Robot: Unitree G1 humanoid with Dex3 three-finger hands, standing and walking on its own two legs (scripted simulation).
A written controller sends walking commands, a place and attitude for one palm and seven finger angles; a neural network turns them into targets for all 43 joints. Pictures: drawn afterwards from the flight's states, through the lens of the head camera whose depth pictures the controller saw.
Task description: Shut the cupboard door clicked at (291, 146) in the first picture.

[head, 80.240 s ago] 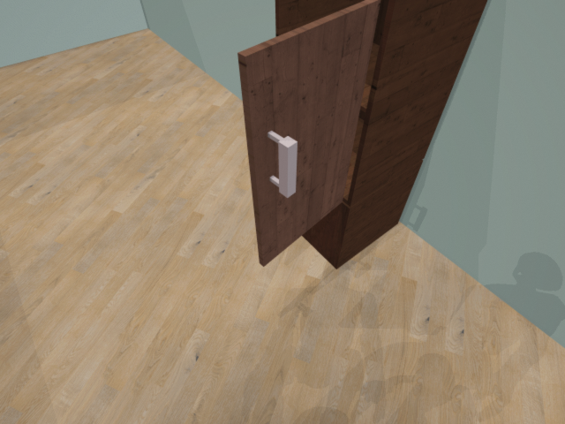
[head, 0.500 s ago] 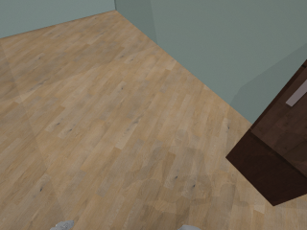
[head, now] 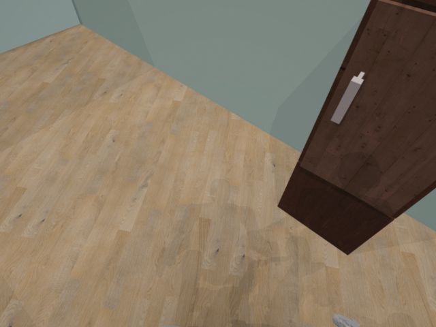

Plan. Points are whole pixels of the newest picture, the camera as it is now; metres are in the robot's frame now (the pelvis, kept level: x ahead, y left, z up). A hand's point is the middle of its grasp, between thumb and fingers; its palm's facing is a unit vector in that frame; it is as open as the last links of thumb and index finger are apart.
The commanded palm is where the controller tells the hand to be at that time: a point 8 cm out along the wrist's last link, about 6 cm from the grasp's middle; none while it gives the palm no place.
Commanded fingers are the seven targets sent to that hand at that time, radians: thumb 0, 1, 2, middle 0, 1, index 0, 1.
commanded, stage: turn to face it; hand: left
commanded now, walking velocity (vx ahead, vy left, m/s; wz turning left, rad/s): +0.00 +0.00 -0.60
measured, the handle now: (348, 97) +0.69 -0.29 +0.03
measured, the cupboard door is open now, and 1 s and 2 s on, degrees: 4 4 4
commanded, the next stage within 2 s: take the last steps up to it in 0.84 s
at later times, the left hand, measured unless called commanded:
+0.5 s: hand (153, 318) +0.15 +0.14 -0.14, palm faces -0.27 -0.92 -0.30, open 7.4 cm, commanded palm none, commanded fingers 0.00 0.90 0.90 -0.20 -0.30 -0.20 -0.30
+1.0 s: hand (162, 304) +0.18 +0.13 -0.16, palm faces -0.43 -0.88 -0.20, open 7.4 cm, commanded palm none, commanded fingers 0.00 0.90 0.90 -0.20 -0.30 -0.20 -0.30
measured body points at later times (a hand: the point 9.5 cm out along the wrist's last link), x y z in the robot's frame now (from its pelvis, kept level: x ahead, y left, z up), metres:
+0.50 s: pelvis +0.00 -0.03 +0.00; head +0.03 -0.08 +0.44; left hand +0.16 +0.19 -0.12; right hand -0.02 -0.31 -0.16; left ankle +0.01 +0.12 -0.66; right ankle -0.03 -0.13 -0.73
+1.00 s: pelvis +0.03 -0.02 +0.01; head +0.07 -0.02 +0.46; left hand +0.20 +0.18 -0.15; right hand -0.03 -0.26 -0.13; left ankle +0.08 +0.08 -0.73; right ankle -0.07 -0.12 -0.68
